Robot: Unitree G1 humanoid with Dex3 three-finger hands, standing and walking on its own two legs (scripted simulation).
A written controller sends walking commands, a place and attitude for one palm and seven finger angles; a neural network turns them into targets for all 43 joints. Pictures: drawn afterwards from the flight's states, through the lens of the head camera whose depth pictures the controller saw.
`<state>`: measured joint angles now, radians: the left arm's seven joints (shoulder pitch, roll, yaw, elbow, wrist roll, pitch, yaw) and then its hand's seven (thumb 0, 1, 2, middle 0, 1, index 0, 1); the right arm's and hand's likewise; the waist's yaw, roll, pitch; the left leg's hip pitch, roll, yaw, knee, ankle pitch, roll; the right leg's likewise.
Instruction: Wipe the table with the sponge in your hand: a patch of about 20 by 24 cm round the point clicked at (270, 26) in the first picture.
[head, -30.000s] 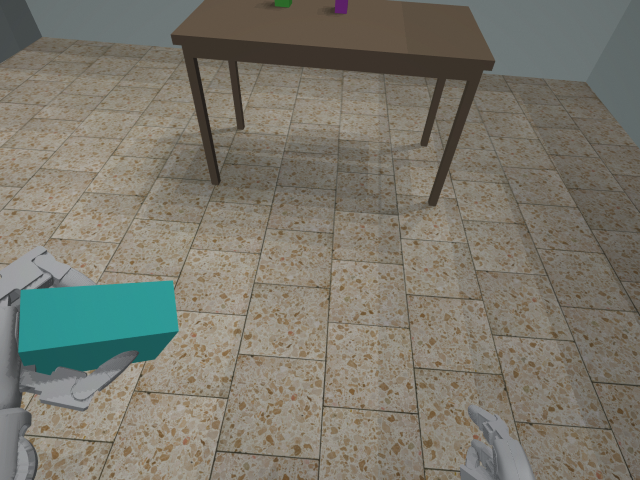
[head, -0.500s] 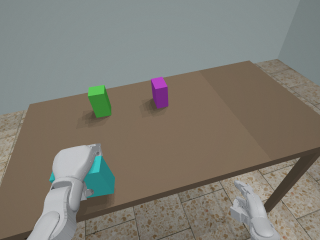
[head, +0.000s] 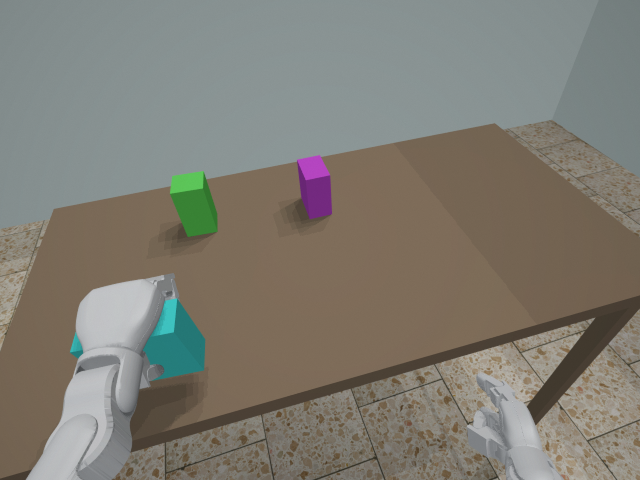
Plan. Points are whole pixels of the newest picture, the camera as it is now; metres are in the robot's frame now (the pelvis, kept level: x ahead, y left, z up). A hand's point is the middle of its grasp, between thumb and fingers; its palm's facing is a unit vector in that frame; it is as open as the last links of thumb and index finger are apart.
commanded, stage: move the sponge above the wiping area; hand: left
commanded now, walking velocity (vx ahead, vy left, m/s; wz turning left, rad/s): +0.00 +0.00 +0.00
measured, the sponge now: (151, 351) +0.24 +0.28 +0.03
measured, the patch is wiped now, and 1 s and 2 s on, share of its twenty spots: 0.00 0.00 0.00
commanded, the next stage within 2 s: lower the sponge onto the table in 0.32 s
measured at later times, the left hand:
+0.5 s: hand (125, 327) +0.23 +0.29 +0.09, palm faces +0.16 -0.06 -0.99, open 9.2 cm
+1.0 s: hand (130, 345) +0.22 +0.29 +0.06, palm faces +0.00 -0.11 -0.99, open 9.2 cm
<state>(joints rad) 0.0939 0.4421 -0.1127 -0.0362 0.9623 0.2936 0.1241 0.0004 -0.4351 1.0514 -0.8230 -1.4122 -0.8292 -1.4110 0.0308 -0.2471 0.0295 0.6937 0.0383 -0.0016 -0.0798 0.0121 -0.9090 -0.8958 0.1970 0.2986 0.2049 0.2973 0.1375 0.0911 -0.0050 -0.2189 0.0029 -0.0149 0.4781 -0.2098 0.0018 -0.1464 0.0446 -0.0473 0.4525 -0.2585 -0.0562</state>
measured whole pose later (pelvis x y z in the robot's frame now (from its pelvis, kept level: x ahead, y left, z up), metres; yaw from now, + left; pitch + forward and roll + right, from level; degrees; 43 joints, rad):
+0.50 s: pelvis +0.00 +0.01 +0.00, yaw +0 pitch -2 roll +0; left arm 0.15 0.42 -0.08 -0.12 0.93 0.39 0.17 0.00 -0.44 1.05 -0.82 -1.42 -0.83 -1.41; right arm 0.03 -0.24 0.03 0.69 0.05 0.03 -0.04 0.01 -0.91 -0.90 0.20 0.30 0.20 0.30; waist 0.14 0.10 -0.03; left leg -0.22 -0.01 0.00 0.48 -0.22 0.01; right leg -0.15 0.03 -0.04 0.46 -0.27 -0.04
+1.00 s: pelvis -0.01 +0.00 +0.00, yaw +0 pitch -3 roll +0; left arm 0.08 0.40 -0.12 0.01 0.93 0.48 0.08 0.00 -0.44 1.05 -0.82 -1.42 -0.82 -1.42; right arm 0.02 -0.26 0.05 0.68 0.06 0.05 -0.05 0.01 -0.91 -0.90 0.20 0.30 0.21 0.30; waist 0.11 0.11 -0.02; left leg -0.22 -0.01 -0.02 0.46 -0.19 0.01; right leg -0.16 0.03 -0.05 0.45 -0.25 -0.05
